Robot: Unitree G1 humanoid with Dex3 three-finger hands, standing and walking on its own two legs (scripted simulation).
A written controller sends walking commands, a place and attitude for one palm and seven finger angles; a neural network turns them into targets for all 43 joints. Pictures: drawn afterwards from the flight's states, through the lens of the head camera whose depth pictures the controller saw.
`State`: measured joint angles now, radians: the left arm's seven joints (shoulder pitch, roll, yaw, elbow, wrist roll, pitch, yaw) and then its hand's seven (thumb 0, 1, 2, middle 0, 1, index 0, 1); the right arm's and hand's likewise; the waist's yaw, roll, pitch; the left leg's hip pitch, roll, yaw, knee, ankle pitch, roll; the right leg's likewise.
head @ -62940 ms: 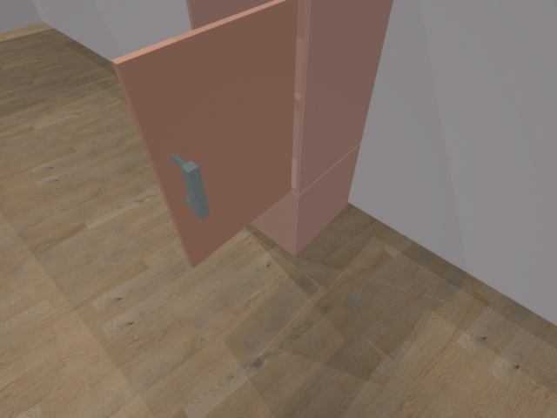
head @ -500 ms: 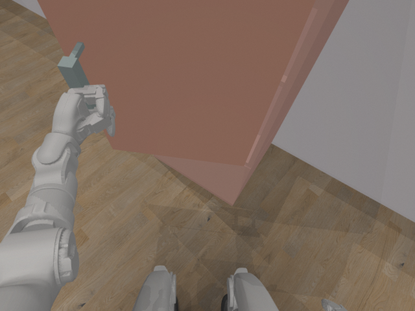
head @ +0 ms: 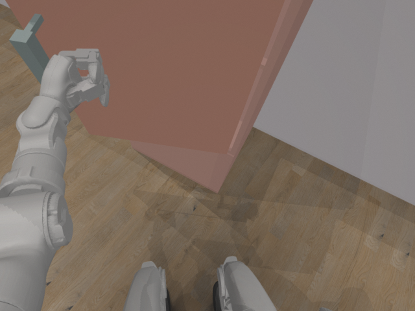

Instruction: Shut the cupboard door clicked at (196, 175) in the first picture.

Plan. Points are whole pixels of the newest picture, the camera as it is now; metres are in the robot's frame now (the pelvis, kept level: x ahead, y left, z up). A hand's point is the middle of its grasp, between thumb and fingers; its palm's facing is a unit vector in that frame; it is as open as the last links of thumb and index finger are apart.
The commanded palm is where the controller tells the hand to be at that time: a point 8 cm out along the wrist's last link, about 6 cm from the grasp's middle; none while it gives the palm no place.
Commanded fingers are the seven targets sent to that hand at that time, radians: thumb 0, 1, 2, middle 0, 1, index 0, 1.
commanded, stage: push the door shut along its arc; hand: left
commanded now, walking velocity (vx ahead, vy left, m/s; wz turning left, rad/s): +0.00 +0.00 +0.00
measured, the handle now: (49, 61) +0.57 +0.25 +0.08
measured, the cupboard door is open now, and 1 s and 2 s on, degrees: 21 11 11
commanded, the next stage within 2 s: pull the fist back off the door in 0.60 s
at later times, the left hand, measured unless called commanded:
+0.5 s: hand (113, 70) +0.54 +0.14 +0.08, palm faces -0.34 -0.94 -0.02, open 3.2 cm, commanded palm +0.56 +0.16 +0.08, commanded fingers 0.00 0.90 0.90 -1.30 -1.50 -1.30 -1.50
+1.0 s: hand (128, 66) +0.57 +0.11 +0.07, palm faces +0.12 -0.99 -0.06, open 3.1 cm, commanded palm +0.54 +0.14 +0.08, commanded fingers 0.00 0.90 0.90 -1.30 -1.50 -1.30 -1.50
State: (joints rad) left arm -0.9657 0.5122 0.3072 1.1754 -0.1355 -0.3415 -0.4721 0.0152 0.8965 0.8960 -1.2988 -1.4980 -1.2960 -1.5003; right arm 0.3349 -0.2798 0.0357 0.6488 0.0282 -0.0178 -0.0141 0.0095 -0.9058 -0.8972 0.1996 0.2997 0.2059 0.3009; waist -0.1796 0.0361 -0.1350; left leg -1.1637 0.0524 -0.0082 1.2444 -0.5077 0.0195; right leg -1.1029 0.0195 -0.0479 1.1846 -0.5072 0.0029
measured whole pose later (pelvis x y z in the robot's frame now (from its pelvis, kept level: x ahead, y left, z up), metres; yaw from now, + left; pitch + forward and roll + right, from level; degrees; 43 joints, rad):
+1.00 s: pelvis +0.00 +0.00 -0.01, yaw -1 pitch +29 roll -4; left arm -1.09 0.39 0.33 1.14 0.06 -0.31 0.13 0.02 0.90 0.90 -1.29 -1.50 -1.29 -1.50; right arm 0.44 -0.21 0.03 0.67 -0.09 -0.04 0.10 0.01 -0.91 -0.90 0.20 0.30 0.21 0.30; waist -0.23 0.06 -0.14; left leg -1.27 0.06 -0.02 1.27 -0.51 0.01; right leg -1.20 0.03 -0.05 1.21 -0.51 0.00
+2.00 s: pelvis +0.02 -0.02 +0.05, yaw +1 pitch +13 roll -1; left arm -0.39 0.21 0.21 0.67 -0.16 -0.37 -0.02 0.02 0.89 0.90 -1.30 -1.50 -1.30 -1.50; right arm 0.36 -0.23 0.00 0.61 0.03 0.04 0.00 0.01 -0.91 -0.90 0.20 0.30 0.20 0.30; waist -0.07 0.04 -0.13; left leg -0.75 0.04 0.02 0.95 -0.43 -0.01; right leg -0.72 0.02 -0.02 0.94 -0.45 -0.02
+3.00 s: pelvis +0.05 +0.00 +0.11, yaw +2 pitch -3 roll +0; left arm 0.49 0.36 0.37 -0.40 -0.07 -0.05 0.11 0.01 0.89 0.89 -0.32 -0.42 -0.32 -0.42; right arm 0.21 -0.23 0.02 0.63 0.02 -0.08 -0.08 0.02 -0.91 -0.90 0.20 0.30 0.20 0.30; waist 0.06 0.08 -0.03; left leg -0.13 0.00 0.02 0.45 -0.27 0.02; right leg -0.09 -0.02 -0.02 0.43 -0.29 0.01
